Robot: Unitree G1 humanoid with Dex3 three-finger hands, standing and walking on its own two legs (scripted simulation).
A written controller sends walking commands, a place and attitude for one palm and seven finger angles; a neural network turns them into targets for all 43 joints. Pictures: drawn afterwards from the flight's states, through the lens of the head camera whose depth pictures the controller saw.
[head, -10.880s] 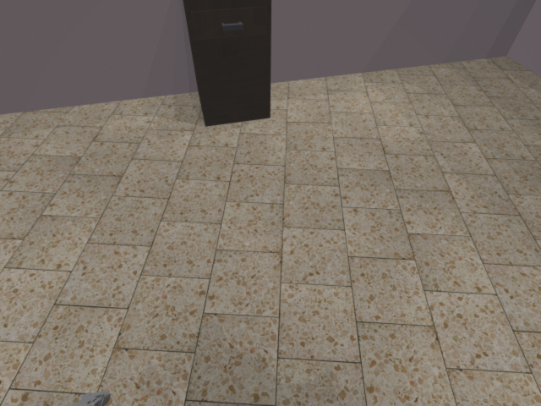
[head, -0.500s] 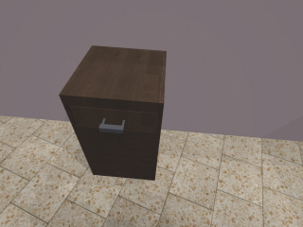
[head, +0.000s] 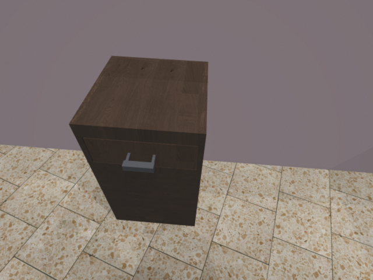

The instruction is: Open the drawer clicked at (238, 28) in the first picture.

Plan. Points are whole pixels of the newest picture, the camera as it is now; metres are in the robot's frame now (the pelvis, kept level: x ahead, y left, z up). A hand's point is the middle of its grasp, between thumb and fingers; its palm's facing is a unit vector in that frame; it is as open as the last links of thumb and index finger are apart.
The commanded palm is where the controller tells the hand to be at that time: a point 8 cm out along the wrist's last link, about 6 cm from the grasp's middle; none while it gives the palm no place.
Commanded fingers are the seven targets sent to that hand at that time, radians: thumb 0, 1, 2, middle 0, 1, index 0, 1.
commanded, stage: come to a stop and stand still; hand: left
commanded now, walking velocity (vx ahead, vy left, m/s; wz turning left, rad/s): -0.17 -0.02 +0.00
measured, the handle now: (140, 161) +0.51 +0.20 -0.16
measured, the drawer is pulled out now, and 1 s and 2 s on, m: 0.00 0.00 0.00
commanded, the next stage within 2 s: look again from close up in 1.70 s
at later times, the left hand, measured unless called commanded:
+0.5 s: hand out of the picture +0.00 +0.16 -0.17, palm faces +0.01 -0.97 -0.22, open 7.4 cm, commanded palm none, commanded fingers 0.00 0.90 0.90 -0.20 -0.30 -0.20 -0.30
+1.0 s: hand out of the picture -0.04 +0.10 -0.17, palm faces +0.01 -0.99 -0.17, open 7.4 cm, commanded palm none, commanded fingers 0.00 0.90 0.90 -0.20 -0.30 -0.20 -0.30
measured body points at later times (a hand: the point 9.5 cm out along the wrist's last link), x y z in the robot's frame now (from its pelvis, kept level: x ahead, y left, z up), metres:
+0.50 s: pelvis -0.02 -0.01 +0.00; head -0.03 -0.03 +0.45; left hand +0.00 +0.21 -0.15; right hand +0.00 -0.24 -0.16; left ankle -0.05 +0.05 -0.74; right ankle -0.01 -0.13 -0.74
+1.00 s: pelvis -0.02 -0.05 +0.00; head -0.01 -0.06 +0.45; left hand -0.04 +0.16 -0.16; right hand -0.06 -0.25 -0.17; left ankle -0.05 +0.05 -0.74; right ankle -0.01 -0.13 -0.74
